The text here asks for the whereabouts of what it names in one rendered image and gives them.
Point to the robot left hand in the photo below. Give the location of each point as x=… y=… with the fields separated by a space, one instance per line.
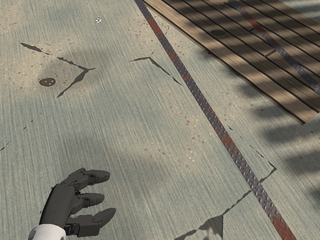
x=65 y=199

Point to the robot left forearm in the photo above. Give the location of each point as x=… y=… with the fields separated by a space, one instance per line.
x=47 y=232

